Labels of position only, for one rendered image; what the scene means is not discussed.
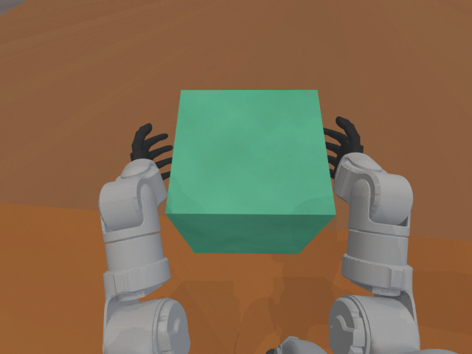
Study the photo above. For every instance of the right robot upper arm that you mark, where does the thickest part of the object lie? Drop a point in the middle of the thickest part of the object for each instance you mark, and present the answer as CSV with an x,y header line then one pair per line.
x,y
373,325

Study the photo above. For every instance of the right robot forearm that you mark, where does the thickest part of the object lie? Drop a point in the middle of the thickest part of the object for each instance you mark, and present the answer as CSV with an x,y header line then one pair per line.
x,y
380,210

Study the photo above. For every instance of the left robot forearm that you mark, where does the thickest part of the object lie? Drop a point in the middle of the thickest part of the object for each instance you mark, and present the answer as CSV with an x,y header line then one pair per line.
x,y
129,216

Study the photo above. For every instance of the right robot hand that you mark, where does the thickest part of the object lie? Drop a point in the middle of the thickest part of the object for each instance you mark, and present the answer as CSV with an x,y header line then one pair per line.
x,y
349,143

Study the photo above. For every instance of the carton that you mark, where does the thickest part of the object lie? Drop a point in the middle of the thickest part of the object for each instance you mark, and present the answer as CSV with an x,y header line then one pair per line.
x,y
249,173

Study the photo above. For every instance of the left robot upper arm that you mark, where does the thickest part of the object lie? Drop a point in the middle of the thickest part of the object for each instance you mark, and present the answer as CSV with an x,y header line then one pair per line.
x,y
156,326

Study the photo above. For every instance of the right robot shin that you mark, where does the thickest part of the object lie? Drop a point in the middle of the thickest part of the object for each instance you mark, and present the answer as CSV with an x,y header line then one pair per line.
x,y
289,338

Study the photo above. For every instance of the left robot hand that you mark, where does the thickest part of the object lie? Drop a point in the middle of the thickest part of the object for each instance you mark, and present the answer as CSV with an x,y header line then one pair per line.
x,y
140,147

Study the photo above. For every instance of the right robot thigh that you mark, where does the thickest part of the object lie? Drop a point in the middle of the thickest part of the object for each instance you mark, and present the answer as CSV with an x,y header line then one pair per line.
x,y
297,346

